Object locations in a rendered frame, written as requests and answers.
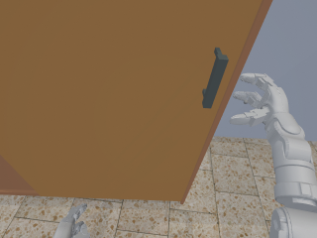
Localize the left robot hand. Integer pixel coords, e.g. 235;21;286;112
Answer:
53;203;90;238

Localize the wardrobe door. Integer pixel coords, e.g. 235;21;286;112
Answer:
0;155;34;190
0;0;263;201

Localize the right robot forearm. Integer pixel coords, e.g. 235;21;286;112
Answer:
264;112;317;213

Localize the handle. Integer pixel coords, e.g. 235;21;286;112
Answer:
202;48;229;109

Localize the right robot upper arm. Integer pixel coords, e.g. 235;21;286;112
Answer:
269;206;317;238

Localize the right robot hand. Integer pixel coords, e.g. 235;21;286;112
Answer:
229;72;289;127

